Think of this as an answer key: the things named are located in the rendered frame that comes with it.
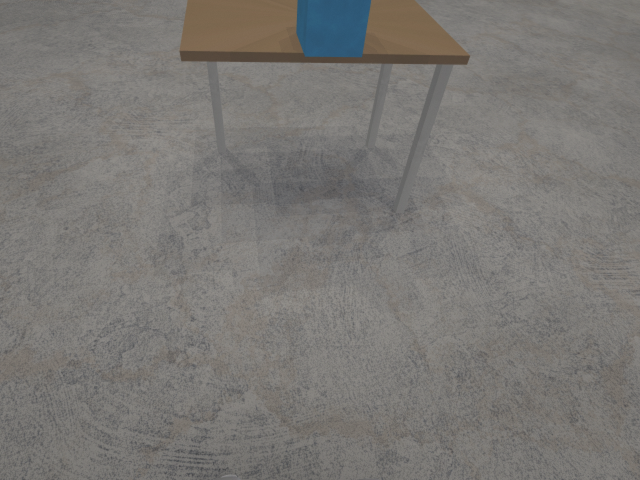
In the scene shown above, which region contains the table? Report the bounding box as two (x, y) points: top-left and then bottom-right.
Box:
(180, 0), (470, 213)

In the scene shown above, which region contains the carton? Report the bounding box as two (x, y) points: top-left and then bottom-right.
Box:
(296, 0), (371, 57)

